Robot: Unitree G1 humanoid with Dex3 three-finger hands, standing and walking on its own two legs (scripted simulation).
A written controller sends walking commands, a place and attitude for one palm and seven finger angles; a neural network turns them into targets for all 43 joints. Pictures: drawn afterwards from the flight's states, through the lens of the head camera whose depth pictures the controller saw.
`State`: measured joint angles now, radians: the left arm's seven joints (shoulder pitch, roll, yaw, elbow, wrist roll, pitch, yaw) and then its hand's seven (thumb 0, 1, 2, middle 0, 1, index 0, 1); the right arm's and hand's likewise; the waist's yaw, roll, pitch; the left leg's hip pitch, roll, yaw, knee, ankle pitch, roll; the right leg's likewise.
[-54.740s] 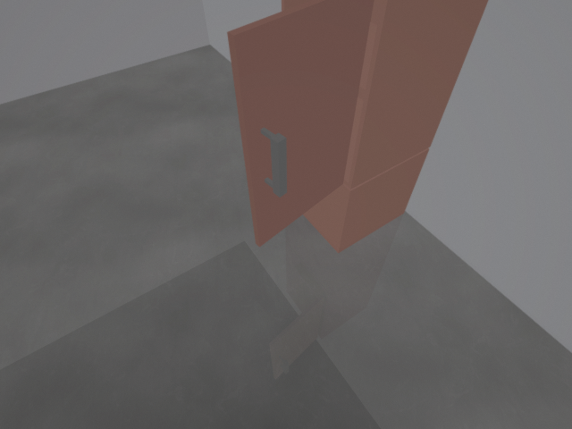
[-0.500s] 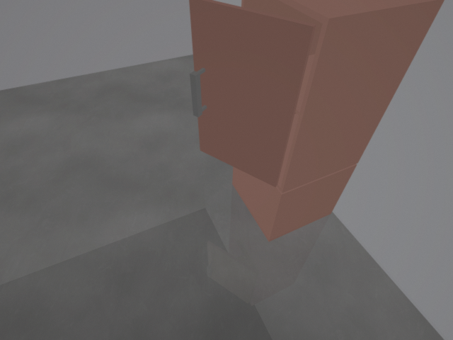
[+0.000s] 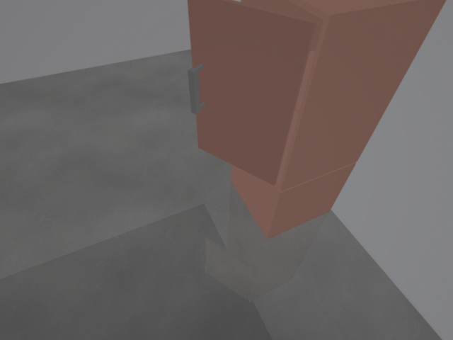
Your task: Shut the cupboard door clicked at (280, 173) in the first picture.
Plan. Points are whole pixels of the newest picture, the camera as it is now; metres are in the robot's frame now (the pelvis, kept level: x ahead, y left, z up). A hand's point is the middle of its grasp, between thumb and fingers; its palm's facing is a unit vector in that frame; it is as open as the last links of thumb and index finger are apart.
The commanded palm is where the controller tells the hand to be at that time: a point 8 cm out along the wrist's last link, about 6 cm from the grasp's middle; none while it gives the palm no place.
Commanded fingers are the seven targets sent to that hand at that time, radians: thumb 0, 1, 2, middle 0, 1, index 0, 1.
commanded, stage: walk to a spot facing it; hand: left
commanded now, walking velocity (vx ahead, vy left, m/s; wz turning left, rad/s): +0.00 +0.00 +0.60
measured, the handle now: (198, 89) +0.87 +0.14 -0.04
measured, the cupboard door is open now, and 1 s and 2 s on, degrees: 31 31 31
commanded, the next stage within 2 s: none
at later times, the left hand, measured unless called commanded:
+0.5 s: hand out of the picture +0.02 +0.25 -0.18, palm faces +0.30 -0.93 -0.23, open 7.4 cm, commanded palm none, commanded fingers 0.00 0.90 0.90 -0.20 -0.30 -0.20 -0.30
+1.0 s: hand out of the picture -0.02 +0.18 -0.16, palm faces +0.56 -0.77 -0.30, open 7.4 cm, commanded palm none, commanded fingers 0.00 0.90 0.90 -0.20 -0.30 -0.20 -0.30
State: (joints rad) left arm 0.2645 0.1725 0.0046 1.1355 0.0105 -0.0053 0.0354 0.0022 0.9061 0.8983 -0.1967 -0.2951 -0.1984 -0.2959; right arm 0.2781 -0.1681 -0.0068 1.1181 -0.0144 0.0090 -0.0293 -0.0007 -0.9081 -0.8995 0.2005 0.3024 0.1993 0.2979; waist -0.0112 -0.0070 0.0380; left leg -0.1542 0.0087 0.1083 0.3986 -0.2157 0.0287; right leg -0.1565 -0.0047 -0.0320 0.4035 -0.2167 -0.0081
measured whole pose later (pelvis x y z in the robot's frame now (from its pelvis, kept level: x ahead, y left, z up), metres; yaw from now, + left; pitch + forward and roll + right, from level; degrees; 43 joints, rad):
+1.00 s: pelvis +0.04 -0.03 -0.01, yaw +37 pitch +1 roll +2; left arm 0.21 0.18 0.03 0.89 0.02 0.01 0.04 0.00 0.90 0.90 -0.20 -0.30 -0.20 -0.30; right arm 0.18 -0.27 -0.09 0.92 -0.02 0.09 0.02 0.00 -0.91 -0.90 0.20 0.30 0.20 0.30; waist -0.04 0.03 0.10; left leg -0.51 0.00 -0.02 1.13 -0.42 -0.05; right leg -0.19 -0.07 -0.11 0.53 -0.35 -0.02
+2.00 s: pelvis +0.13 +0.14 -0.02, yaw +76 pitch +1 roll +0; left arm 0.41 0.16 0.04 0.99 0.03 -0.05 0.01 0.00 0.90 0.90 -0.20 -0.30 -0.20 -0.30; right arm 0.14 -0.22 -0.05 0.91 -0.03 0.03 0.06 0.01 -0.91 -0.90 0.20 0.30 0.20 0.30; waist 0.02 -0.03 0.13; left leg -0.53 0.04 0.13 0.73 -0.30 0.05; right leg 0.03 -0.15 -0.36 0.47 -0.46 0.08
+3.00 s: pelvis +0.18 +0.46 -0.01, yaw +78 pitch +0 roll -1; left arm 0.32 0.20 0.07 1.01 0.01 0.06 0.01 0.00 0.92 0.90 -0.20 -0.30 -0.20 -0.30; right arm 0.12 -0.15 -0.01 0.91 -0.03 0.00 -0.03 0.00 -0.91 -0.90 0.20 0.30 0.20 0.30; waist 0.06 -0.04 0.07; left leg -0.31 0.04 0.07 0.60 -0.28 0.02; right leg -0.35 0.03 0.03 0.80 -0.49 0.01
